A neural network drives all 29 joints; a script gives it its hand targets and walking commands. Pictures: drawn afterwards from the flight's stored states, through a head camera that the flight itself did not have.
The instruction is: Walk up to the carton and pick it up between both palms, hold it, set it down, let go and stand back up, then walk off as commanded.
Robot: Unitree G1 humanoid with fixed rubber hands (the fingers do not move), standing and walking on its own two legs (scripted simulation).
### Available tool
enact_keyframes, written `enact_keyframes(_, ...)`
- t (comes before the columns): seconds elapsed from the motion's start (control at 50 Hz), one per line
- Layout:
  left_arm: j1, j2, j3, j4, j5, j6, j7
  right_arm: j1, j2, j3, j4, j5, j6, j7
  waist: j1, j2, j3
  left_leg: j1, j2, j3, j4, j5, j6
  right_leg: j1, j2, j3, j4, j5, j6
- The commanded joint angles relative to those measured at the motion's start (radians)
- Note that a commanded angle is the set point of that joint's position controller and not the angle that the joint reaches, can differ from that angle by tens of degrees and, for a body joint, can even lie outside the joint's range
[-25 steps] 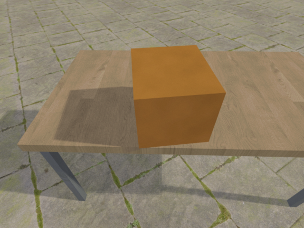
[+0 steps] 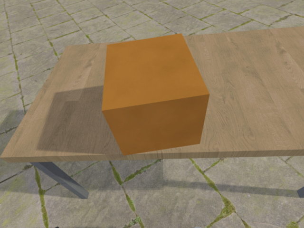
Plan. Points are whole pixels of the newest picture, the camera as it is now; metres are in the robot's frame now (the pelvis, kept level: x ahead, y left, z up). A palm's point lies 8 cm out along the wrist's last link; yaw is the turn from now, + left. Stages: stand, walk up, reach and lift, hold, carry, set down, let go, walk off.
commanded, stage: walk up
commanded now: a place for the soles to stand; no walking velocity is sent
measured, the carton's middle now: (152, 93) +0.54 +0.02 +0.03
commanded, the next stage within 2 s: none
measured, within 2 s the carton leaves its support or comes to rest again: neither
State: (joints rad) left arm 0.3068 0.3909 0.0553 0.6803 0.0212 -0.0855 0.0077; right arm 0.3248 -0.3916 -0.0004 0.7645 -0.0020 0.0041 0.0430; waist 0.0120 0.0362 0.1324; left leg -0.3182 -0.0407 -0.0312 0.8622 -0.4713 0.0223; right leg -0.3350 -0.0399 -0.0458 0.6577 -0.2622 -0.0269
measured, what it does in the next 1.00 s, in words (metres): steps on the spot: left foot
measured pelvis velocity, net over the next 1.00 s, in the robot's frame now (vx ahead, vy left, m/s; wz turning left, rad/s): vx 0.01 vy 0.03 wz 0.00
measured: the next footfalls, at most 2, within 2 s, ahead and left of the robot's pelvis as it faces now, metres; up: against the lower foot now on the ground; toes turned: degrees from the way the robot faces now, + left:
left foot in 0.34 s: +0.07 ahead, +0.14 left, +0.00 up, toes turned -2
right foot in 1.58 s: +0.13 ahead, -0.10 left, +0.00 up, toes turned -3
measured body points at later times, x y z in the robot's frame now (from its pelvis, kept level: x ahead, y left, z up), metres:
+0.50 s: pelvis +0.01 +0.03 +0.00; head +0.03 +0.02 +0.44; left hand +0.11 +0.35 -0.09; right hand +0.08 -0.27 -0.12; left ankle +0.01 +0.14 -0.72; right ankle +0.04 -0.10 -0.72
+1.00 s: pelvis +0.01 +0.03 +0.00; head +0.02 +0.03 +0.45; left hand +0.13 +0.34 -0.09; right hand +0.13 -0.27 -0.11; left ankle +0.03 +0.14 -0.72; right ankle +0.04 -0.10 -0.72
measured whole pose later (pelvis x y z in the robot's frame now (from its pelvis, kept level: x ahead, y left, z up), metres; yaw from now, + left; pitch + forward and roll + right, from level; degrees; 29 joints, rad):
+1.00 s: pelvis +0.01 +0.03 +0.00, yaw +0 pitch -2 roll +0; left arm 0.24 0.39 0.02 0.71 0.02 -0.05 0.01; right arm 0.20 -0.39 0.00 0.81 0.00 -0.02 0.03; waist 0.01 0.02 0.05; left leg -0.31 -0.04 -0.03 0.67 -0.33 0.03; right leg -0.33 -0.05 -0.05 0.66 -0.31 0.00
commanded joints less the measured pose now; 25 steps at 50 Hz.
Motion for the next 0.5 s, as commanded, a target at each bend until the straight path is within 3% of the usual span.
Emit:
enact_keyframes(0.0, 0.045, 0.277, 0.08, 0.011, -0.006, -0.019, 0.031, 0.045, -0.201, -0.103, -0.041, -0.012, -0.003, -0.022, 0.003, -0.149, -0.128, -0.199, 0.045, -0.062, 0.176, 0.001, -0.003, 0.184, -0.28, 0.3, -0.279, 0.204, -0.174)
enact_keyframes(0.04, 0.045, 0.277, 0.079, 0.007, -0.002, -0.016, 0.027, 0.035, -0.188, -0.104, -0.029, -0.014, 0.0, -0.023, 0.004, -0.154, -0.132, -0.169, 0.046, -0.04, 0.122, 0.025, -0.01, 0.148, -0.25, 0.242, -0.261, 0.247, -0.167)
enact_keyframes(0.08, 0.029, 0.283, 0.083, -0.001, 0.0, -0.009, 0.024, 0.021, -0.185, -0.101, -0.02, -0.016, 0.003, -0.026, 0.007, -0.177, -0.127, -0.148, 0.049, -0.011, 0.06, 0.03, -0.014, 0.113, -0.247, 0.23, -0.257, 0.178, -0.175)
enact_keyframes(0.18, -0.051, 0.295, 0.081, -0.019, 0.002, 0.014, 0.014, -0.003, -0.189, -0.103, -0.007, -0.023, -0.008, -0.022, 0.001, -0.202, -0.125, -0.022, 0.053, 0.044, -0.105, 0.074, 0.002, -0.013, -0.227, 0.213, -0.256, -0.142, -0.166)
enact_keyframes(0.24, -0.1, 0.28, 0.069, -0.021, 0.003, 0.036, 0.008, 0.047, -0.196, -0.113, 0.023, -0.029, -0.02, -0.023, -0.036, -0.159, -0.129, 0.141, 0.01, 0.059, -0.275, 0.147, 0.022, -0.123, -0.173, 0.16, -0.172, -0.331, -0.127)
enact_keyframes(0.26, -0.088, 0.255, 0.06, -0.014, 0.001, 0.042, 0.009, 0.058, -0.208, -0.117, 0.027, -0.036, -0.024, -0.027, -0.042, -0.131, -0.139, 0.178, 0.014, 0.009, -0.322, 0.128, 0.034, -0.144, -0.148, 0.143, -0.119, -0.38, -0.103)
enact_keyframes(0.28, -0.072, 0.215, 0.047, -0.009, -0.003, 0.049, 0.01, 0.048, -0.242, -0.121, 0.022, -0.047, -0.029, -0.032, -0.041, -0.026, -0.12, 0.157, 0.093, -0.173, -0.441, -0.036, 0.07, -0.181, -0.097, 0.106, -0.01, -0.4, -0.073)
enact_keyframes(0.3, -0.07, 0.183, 0.037, -0.012, -0.012, 0.055, 0.007, -0.004, -0.288, -0.123, -0.007, -0.057, -0.037, -0.038, -0.032, 0.083, -0.057, 0.07, 0.247, -0.502, -0.581, -0.263, 0.144, -0.244, -0.003, 0.063, 0.153, -0.343, -0.02)
enact_keyframes(0.32, -0.078, 0.209, 0.047, 0.004, -0.013, 0.059, 0.009, -0.043, -0.317, -0.128, -0.029, -0.052, -0.041, -0.041, -0.029, 0.073, 0.039, -0.052, 0.315, -0.575, -0.672, -0.382, 0.196, -0.226, 0.03, 0.05, 0.242, -0.289, -0.003)
enact_keyframes(0.34, -0.077, 0.233, 0.058, 0.017, -0.012, 0.056, 0.008, -0.069, -0.313, -0.127, -0.034, -0.042, -0.044, -0.04, -0.027, 0.065, 0.075, -0.096, 0.32, -0.553, -0.68, -0.329, 0.222, -0.198, 0.02, 0.087, 0.261, -0.259, 0.002)
enact_keyframes(0.38, -0.063, 0.214, 0.05, 0.032, -0.017, 0.041, 0.001, -0.09, -0.266, -0.108, -0.028, -0.035, -0.059, -0.039, -0.013, 0.062, 0.04, -0.004, 0.255, -0.414, -0.568, 0.084, 0.187, -0.141, -0.005, 0.074, 0.137, -0.213, 0.006)
enact_keyframes(0.44, -0.027, 0.183, 0.043, 0.052, -0.023, 0.02, 0.008, -0.076, -0.239, -0.097, -0.031, -0.024, -0.057, -0.03, -0.006, 0.097, -0.126, 0.146, 0.201, -0.272, -0.396, 0.664, 0.14, 0.013, 0.035, -0.003, -0.038, -0.113, 0.009)
enact_keyframes(0.46, -0.016, 0.178, 0.042, 0.054, -0.024, 0.011, 0.012, -0.091, -0.234, -0.093, -0.036, -0.015, -0.051, -0.031, 0.009, 0.092, -0.162, 0.141, 0.178, -0.212, -0.323, 0.774, 0.122, 0.093, 0.036, -0.019, -0.134, -0.013, 0.003)
enact_keyframes(0.48, -0.006, 0.198, 0.048, 0.057, -0.018, 0.0, 0.018, -0.096, -0.215, -0.087, -0.043, -0.003, -0.044, -0.032, 0.017, 0.064, -0.199, 0.114, 0.152, -0.169, -0.25, 0.787, 0.087, 0.178, 0.002, 0.013, -0.182, 0.123, -0.01)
